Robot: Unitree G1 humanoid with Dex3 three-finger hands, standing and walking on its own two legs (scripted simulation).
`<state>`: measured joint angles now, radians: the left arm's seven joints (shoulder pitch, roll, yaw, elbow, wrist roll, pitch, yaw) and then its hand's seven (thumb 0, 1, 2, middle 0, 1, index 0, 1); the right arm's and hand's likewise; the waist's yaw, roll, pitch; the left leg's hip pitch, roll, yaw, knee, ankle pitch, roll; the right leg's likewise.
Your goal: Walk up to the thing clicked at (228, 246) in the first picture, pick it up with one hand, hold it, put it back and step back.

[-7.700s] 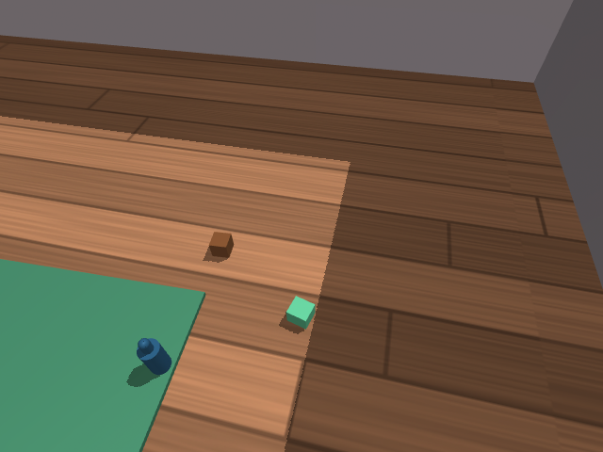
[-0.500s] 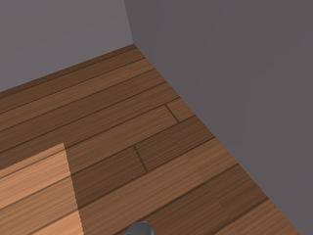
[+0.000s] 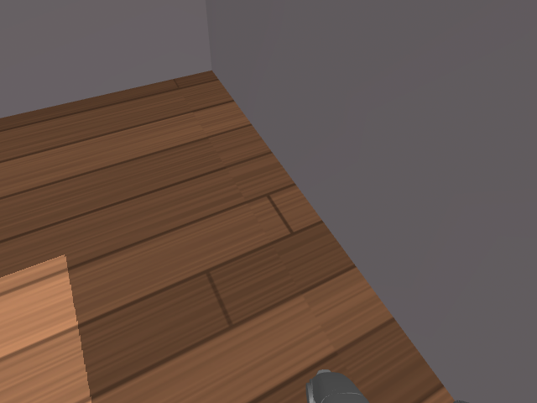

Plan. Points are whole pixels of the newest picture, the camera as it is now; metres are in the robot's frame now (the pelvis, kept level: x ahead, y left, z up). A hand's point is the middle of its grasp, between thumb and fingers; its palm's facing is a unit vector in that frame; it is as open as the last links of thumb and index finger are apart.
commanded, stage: walk up
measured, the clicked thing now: out of the picture -0.06 +0.90 -0.74
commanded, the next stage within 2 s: stand in 1.54 s
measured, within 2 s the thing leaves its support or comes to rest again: neither
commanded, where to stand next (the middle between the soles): +0.07 -0.02 m, yaw -1 degrees
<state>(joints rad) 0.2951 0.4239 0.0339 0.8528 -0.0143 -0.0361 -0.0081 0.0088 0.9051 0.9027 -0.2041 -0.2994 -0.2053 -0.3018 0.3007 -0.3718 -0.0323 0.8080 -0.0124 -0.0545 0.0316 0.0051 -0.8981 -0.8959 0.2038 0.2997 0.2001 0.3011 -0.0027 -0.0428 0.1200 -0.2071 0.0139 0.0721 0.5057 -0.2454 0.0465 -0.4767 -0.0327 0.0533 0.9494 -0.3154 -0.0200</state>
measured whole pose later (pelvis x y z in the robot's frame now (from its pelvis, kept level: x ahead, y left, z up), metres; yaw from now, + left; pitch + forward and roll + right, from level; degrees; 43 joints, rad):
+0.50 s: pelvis +0.00 -0.01 -0.01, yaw -3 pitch -3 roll +1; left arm 0.09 0.34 0.01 0.95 0.01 0.02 -0.02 0.01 0.90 0.90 -0.21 -0.30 -0.21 -0.30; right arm 0.19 -0.36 0.00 1.00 -0.02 -0.01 0.01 0.01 -0.90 -0.90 0.20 0.30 0.20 0.30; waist 0.01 -0.03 0.09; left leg -0.20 0.00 0.03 0.57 -0.32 0.00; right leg -0.36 -0.01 0.01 0.57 -0.19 -0.01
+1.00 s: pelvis +0.03 -0.02 +0.01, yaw -2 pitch -2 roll +1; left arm 0.13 0.34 0.02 1.14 0.00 0.02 -0.03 0.01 0.90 0.90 -0.20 -0.30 -0.20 -0.30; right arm 0.13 -0.37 0.00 1.09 -0.01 -0.03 0.01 0.01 -0.90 -0.90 0.20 0.30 0.20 0.30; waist 0.03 0.02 0.06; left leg -0.10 0.02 0.01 0.37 -0.25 -0.02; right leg -0.25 0.00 -0.01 0.39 -0.10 -0.02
